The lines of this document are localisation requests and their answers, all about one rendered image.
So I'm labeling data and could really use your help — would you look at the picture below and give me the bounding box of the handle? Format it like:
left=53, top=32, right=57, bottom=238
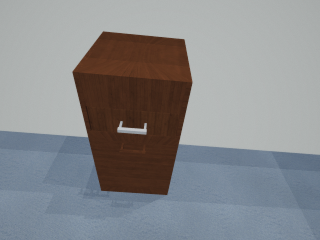
left=117, top=121, right=147, bottom=135
left=119, top=149, right=146, bottom=156

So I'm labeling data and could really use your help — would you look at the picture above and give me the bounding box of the cabinet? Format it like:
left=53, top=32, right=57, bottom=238
left=72, top=31, right=193, bottom=195

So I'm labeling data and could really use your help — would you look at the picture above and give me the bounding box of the drawer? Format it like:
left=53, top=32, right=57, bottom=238
left=87, top=106, right=180, bottom=137

